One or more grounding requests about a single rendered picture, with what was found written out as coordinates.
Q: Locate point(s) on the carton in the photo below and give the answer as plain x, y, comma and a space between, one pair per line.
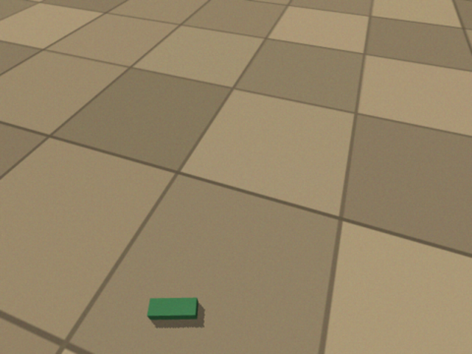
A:
172, 308

